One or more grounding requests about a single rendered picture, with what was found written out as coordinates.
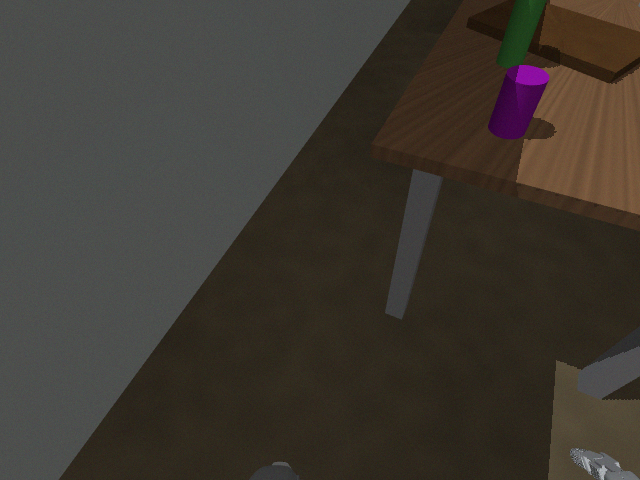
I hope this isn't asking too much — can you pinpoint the right robot hand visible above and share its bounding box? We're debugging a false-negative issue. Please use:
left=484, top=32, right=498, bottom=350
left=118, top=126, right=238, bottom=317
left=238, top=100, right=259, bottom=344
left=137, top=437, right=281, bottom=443
left=570, top=448, right=640, bottom=480

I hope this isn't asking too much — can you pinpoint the table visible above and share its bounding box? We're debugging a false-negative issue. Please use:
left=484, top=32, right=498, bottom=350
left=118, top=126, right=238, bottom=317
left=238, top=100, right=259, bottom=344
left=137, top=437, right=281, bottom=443
left=370, top=0, right=640, bottom=399

